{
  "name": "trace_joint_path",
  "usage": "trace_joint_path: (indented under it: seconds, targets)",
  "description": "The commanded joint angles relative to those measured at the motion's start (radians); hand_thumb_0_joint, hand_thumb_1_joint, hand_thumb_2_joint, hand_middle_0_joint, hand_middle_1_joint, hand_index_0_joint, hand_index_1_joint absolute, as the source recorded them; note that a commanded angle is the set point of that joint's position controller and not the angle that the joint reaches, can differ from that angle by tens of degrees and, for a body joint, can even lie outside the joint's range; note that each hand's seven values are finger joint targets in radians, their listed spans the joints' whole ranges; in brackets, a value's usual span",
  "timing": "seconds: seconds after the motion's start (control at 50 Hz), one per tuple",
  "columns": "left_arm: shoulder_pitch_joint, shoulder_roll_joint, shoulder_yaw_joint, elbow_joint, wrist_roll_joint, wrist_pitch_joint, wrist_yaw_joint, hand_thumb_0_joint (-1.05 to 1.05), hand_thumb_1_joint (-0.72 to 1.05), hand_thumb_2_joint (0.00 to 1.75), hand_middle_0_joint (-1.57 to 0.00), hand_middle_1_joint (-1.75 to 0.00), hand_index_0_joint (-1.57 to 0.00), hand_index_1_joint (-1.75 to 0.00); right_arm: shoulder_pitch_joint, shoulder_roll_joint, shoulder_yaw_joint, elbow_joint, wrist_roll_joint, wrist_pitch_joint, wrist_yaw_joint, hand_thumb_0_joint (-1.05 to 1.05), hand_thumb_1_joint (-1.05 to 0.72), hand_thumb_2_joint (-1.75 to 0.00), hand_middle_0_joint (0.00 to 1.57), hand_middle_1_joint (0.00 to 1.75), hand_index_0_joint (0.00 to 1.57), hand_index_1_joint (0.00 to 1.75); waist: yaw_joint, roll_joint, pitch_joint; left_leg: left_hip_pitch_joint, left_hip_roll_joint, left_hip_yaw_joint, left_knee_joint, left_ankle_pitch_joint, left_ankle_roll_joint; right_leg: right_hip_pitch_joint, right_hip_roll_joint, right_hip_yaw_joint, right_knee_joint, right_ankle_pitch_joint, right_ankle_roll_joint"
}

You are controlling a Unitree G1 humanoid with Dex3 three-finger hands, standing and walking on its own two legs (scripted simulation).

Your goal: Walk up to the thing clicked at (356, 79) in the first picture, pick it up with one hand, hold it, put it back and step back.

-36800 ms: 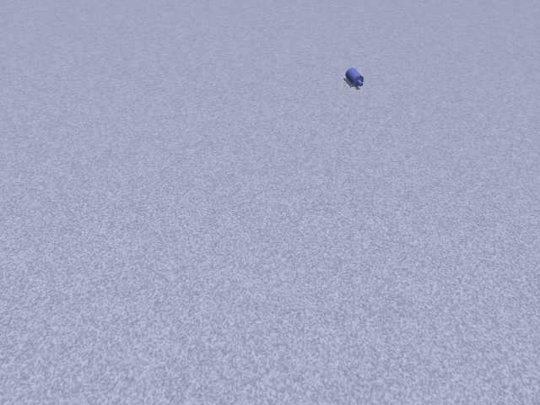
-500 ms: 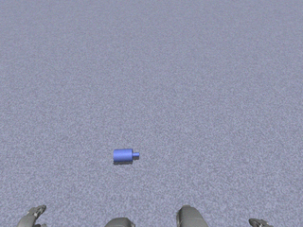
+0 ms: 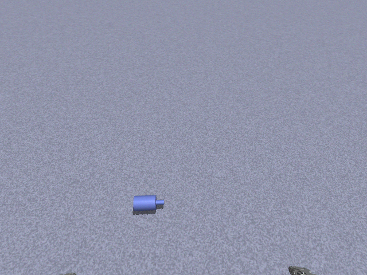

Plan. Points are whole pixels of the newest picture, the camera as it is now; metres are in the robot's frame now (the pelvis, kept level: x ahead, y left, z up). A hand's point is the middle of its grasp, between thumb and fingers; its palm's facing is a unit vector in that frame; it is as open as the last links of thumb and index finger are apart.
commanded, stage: stand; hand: left
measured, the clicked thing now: (149, 202) +0.59 +0.16 -0.73
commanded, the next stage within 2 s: walk up in 0.50 s
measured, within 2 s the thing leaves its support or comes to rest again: neither
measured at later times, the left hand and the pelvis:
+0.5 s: hand out of the picture +0.07 +0.24 -0.15, palm faces -0.03 -0.94 -0.34, open 7.4 cm; pelvis +0.00 -0.01 +0.01, yaw +0 degrees
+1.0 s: hand out of the picture +0.05 +0.27 -0.18, palm faces -0.01 -0.92 -0.38, open 7.4 cm; pelvis -0.10 +0.01 -0.03, yaw +2 degrees
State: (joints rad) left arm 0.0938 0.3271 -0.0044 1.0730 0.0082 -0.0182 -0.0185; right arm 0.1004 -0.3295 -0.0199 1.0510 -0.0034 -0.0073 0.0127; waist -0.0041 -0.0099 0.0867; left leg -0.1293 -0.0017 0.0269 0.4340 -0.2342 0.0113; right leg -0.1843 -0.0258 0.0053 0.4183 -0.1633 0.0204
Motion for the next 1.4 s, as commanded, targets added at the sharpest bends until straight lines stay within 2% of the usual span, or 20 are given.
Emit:
trace_joint_path:
  seconds: [0.0, 0.14, 0.4, 0.46, 0.48, 0.56, 0.66, 0.72, 0.74, 0.78, 0.84, 0.92, 0.96, 0.98, 1.0, 1.04, 1.08, 1.12, 1.26, 1.38]
  targets:
    - [-0.045, 0.238, 0.044, -0.042, -0.002, -0.029, 0.021, 0.0, 0.9, 0.9, -0.2, -0.3, -0.2, -0.3, -0.018, -0.217, -0.045, -0.024, 0.0, -0.022, -0.006, 0.0, -0.9, -0.9, 0.2, 0.3, 0.2, 0.3, -0.006, -0.009, -0.05, -0.045, 0.107, -0.12, -0.141, -0.033, 0.024, 0.017, -0.103, 0.139, -0.136, -0.068, -0.049]
    - [-0.059, 0.23, 0.045, -0.027, -0.003, -0.037, 0.022, 0.0, 0.9, 0.9, -0.2, -0.3, -0.2, -0.3, -0.04, -0.2, -0.04, 0.001, -0.003, -0.032, -0.003, 0.0, -0.9, -0.9, 0.2, 0.3, 0.2, 0.3, -0.003, -0.015, -0.098, 0.0, 0.117, -0.115, -0.156, 0.056, 0.013, 0.044, -0.107, 0.122, -0.135, 0.046, -0.043]
    - [-0.056, 0.243, 0.044, -0.009, -0.002, -0.024, 0.021, 0.0, 0.9, 0.9, -0.2, -0.3, -0.2, -0.3, -0.04, -0.213, -0.035, 0.037, -0.007, -0.025, -0.005, 0.0, -0.9, -0.9, 0.2, 0.3, 0.2, 0.3, 0.004, 0.008, -0.071, -0.06, 0.119, -0.119, -0.194, -0.05, 0.006, 0.033, -0.095, 0.117, -0.154, -0.087, -0.039]
    - [-0.048, 0.245, 0.044, -0.006, -0.001, -0.025, 0.022, 0.0, 0.9, 0.9, -0.2, -0.3, -0.2, -0.3, -0.041, -0.215, -0.035, 0.036, -0.008, -0.026, -0.005, 0.0, -0.9, -0.9, 0.2, 0.3, 0.2, 0.3, 0.005, 0.007, -0.102, -0.032, 0.123, -0.117, -0.181, 0.013, 0.008, 0.043, -0.102, 0.119, -0.146, -0.037, -0.045]
    - [-0.049, 0.293, 0.084, -0.021, -0.011, -0.01, 0.031, 0.0, 0.9, 0.9, -0.2, -0.3, -0.2, -0.3, -0.052, -0.295, -0.049, 0.054, -0.011, -0.01, -0.012, 0.0, -0.9, -0.9, 0.2, 0.3, 0.2, 0.3, 0.012, 0.019, 0.016, -0.058, 0.124, -0.131, -0.098, 0.243, 0.018, -0.058, -0.093, 0.115, -0.048, 0.219, -0.044]
    - [-0.017, 0.266, 0.086, -0.054, -0.017, 0.011, 0.039, 0.0, 0.9, 0.9, -0.2, -0.3, -0.2, -0.3, -0.034, -0.283, -0.057, 0.019, 0.009, 0.005, -0.021, 0.0, -0.9, -0.9, 0.2, 0.3, 0.2, 0.3, 0.007, 0.037, -0.13, -0.007, 0.158, -0.112, -0.029, 0.438, 0.064, -0.011, -0.055, 0.055, 0.076, 0.298, -0.052]
    - [-0.002, 0.265, 0.087, -0.094, -0.003, 0.034, 0.037, 0.0, 0.9, 0.9, -0.2, -0.3, -0.2, -0.3, -0.068, -0.284, -0.07, -0.031, 0.007, 0.03, -0.024, 0.0, -0.9, -0.9, 0.2, 0.3, 0.2, 0.3, 0.018, 0.058, -0.187, -0.057, 0.143, -0.101, 0.057, 0.227, 0.088, -0.03, -0.069, 0.076, 0.121, 0.209, -0.088]
    - [-0.021, 0.325, 0.105, -0.121, 0.006, 0.035, 0.036, 0.0, 0.9, 0.9, -0.2, -0.3, -0.2, -0.3, -0.038, -0.248, -0.064, -0.047, 0.007, 0.045, -0.023, 0.0, -0.9, -0.9, 0.2, 0.3, 0.2, 0.3, 0.015, -0.093, -0.184, -0.095, 0.01, -0.025, 0.285, -0.015, 0.03, -0.09, -0.221, 0.259, -0.032, 0.234, -0.188]
    - [-0.058, 0.349, 0.113, -0.143, 0.011, 0.036, 0.038, 0.0, 0.9, 0.9, -0.2, -0.3, -0.2, -0.3, -0.004, -0.235, -0.064, -0.046, 0.004, 0.053, -0.02, 0.0, -0.9, -0.9, 0.2, 0.3, 0.2, 0.3, 0.012, -0.184, -0.169, -0.121, -0.057, 0.0, 0.433, -0.237, 0.011, -0.117, -0.304, 0.349, -0.097, 0.229, -0.244]
    - [-0.084, 0.364, 0.122, -0.179, 0.032, 0.035, 0.043, 0.0, 0.9, 0.9, -0.2, -0.3, -0.2, -0.3, 0.06, -0.245, -0.068, -0.053, -0.003, 0.066, -0.017, 0.0, -0.9, -0.9, 0.2, 0.3, 0.2, 0.3, 0.003, -0.203, -0.148, -0.146, -0.037, -0.078, 0.574, -0.36, 0.017, -0.176, -0.34, 0.379, -0.098, 0.153, -0.283]
    - [-0.126, 0.321, 0.12, -0.221, 0.039, 0.041, 0.048, 0.0, 0.9, 0.9, -0.2, -0.3, -0.2, -0.3, 0.072, -0.26, -0.074, -0.067, 0.008, 0.059, -0.011, 0.0, -0.9, -0.9, 0.2, 0.3, 0.2, 0.3, -0.002, -0.173, -0.166, -0.163, -0.034, -0.092, 0.588, -0.286, 0.011, -0.165, -0.255, 0.256, -0.042, 0.106, -0.236]
    - [-0.083, 0.315, 0.125, -0.244, 0.033, 0.055, 0.051, 0.0, 0.9, 0.9, -0.2, -0.3, -0.2, -0.3, 0.116, -0.258, -0.069, -0.08, -0.005, 0.049, -0.022, 0.0, -0.9, -0.9, 0.2, 0.3, 0.2, 0.3, 0.007, -0.186, -0.212, -0.197, 0.004, -0.062, 0.264, -0.269, -0.002, 0.018, -0.243, 0.261, 0.041, 0.201, -0.195]
    - [-0.093, 0.31, 0.118, -0.255, 0.011, 0.072, 0.045, 0.0, 0.9, 0.9, -0.2, -0.3, -0.2, -0.3, 0.168, -0.246, -0.078, -0.06, -0.023, 0.038, -0.028, 0.0, -0.9, -0.9, 0.2, 0.3, 0.2, 0.3, -0.035, -0.137, -0.195, -0.102, -0.003, -0.022, -0.027, -0.039, 0.002, -0.017, -0.188, 0.19, 0.144, 0.216, -0.138]
    - [-0.065, 0.267, 0.108, -0.266, 0.002, 0.078, 0.042, 0.0, 0.9, 0.9, -0.2, -0.3, -0.2, -0.3, 0.137, -0.29, -0.093, -0.072, -0.039, 0.037, -0.032, 0.0, -0.9, -0.9, 0.2, 0.3, 0.2, 0.3, -0.018, 0.005, -0.168, -0.041, 0.093, -0.176, -0.102, 0.045, 0.023, -0.141, -0.092, 0.133, 0.255, 0.088, -0.086]
    - [-0.053, 0.216, 0.098, -0.282, 0.001, 0.076, 0.047, 0.0, 0.9, 0.9, -0.2, -0.3, -0.2, -0.3, 0.085, -0.39, -0.115, -0.093, -0.055, 0.04, -0.031, 0.0, -0.9, -0.9, 0.2, 0.3, 0.2, 0.3, 0.005, 0.248, -0.133, 0.032, 0.286, -0.428, -0.121, 0.293, 0.082, -0.377, 0.084, 0.04, 0.432, -0.274, -0.042]
    - [-0.125, 0.268, 0.125, -0.282, 0.026, 0.076, 0.065, 0.0, 0.9, 0.9, -0.2, -0.3, -0.2, -0.3, 0.003, -0.446, -0.125, -0.16, -0.047, 0.032, -0.026, 0.0, -0.9, -0.9, 0.2, 0.3, 0.2, 0.3, -0.05, 0.272, -0.07, -0.271, 0.446, -0.559, -0.169, 0.276, 0.286, -0.276, 0.114, 0.177, 0.728, -0.459, -0.005]
    - [-0.085, 0.267, 0.133, -0.258, 0.008, 0.081, 0.053, 0.0, 0.9, 0.9, -0.2, -0.3, -0.2, -0.3, -0.086, -0.34, -0.095, -0.18, -0.058, 0.021, -0.04, 0.0, -0.9, -0.9, 0.2, 0.3, 0.2, 0.3, 0.02, 0.111, -0.042, -0.173, 0.272, -0.297, -0.061, 0.443, 0.181, -0.326, 0.136, 0.219, 0.82, -0.329, -0.019]
    - [0.034, 0.247, 0.125, -0.25, 0.0, 0.083, 0.049, 0.0, 0.9, 0.9, -0.2, -0.3, -0.2, -0.3, -0.078, -0.296, -0.091, -0.188, -0.043, 0.017, -0.05, 0.0, -0.9, -0.9, 0.2, 0.3, 0.2, 0.3, 0.073, 0.094, -0.059, -0.028, 0.199, -0.184, 0.005, 0.548, 0.098, -0.4, 0.147, 0.19, 0.832, -0.271, -0.036]
    - [-0.033, 0.219, 0.117, -0.312, 0.021, 0.058, 0.047, 0.0, 0.9, 0.9, -0.2, -0.3, -0.2, -0.3, 0.108, -0.296, -0.109, -0.184, -0.018, 0.018, -0.065, 0.0, -0.9, -0.9, 0.2, 0.3, 0.2, 0.3, -0.055, 0.152, -0.151, 0.251, 0.254, -0.238, 0.101, 0.598, 0.193, -0.345, 0.066, 0.094, 0.399, -0.313, 0.015]
    - [0.121, 0.236, 0.128, -0.252, 0.039, 0.051, 0.034, 0.0, 0.9, 0.9, -0.2, -0.3, -0.2, -0.3, 0.004, -0.302, -0.097, -0.242, -0.006, 0.034, -0.053, 0.0, -0.9, -0.9, 0.2, 0.3, 0.2, 0.3, 0.026, 0.118, -0.227, 0.008, 0.237, -0.208, 0.182, 0.391, 0.125, 0.003, 0.025, 0.044, -0.017, 0.012, -0.048]
